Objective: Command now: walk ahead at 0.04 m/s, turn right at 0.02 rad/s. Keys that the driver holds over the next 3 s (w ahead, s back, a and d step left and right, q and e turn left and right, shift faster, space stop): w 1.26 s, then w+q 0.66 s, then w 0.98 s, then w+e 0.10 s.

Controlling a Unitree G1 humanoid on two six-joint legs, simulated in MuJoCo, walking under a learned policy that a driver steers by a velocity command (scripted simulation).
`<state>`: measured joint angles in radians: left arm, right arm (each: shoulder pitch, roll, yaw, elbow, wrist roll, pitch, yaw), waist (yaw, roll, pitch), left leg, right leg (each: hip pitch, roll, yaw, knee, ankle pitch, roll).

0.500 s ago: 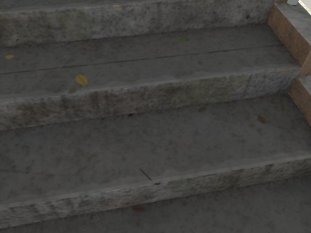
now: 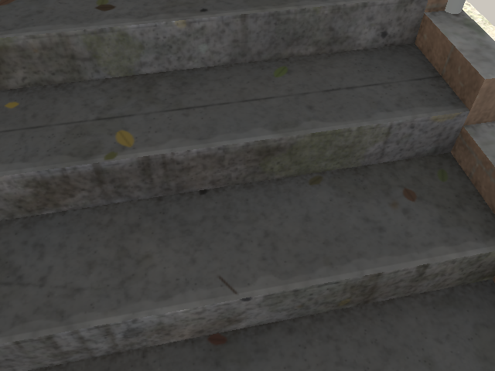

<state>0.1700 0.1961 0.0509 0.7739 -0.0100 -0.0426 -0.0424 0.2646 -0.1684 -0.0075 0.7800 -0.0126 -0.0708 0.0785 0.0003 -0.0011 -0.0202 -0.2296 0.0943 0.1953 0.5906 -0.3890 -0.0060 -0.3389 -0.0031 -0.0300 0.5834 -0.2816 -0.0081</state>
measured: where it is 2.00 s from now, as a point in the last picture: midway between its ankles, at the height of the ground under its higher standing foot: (236, 109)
